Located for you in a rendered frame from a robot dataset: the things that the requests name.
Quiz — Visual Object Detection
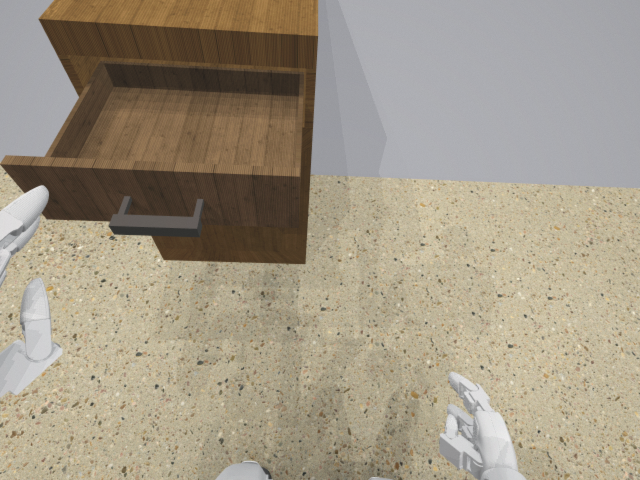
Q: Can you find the left robot hand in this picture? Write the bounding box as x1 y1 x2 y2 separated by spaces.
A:
0 185 63 398

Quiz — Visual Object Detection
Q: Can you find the drawer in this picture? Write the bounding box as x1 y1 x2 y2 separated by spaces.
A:
0 61 304 228

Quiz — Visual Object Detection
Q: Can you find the cabinet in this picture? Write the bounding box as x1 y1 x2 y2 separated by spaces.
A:
39 0 318 264

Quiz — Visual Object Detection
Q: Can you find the handle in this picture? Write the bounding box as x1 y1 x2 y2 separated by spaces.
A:
109 196 204 237

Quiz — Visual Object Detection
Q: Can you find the right robot hand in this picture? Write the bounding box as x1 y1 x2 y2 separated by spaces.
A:
439 372 518 480

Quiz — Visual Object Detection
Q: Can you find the robot left shin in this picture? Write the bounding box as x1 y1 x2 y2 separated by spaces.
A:
242 461 265 473

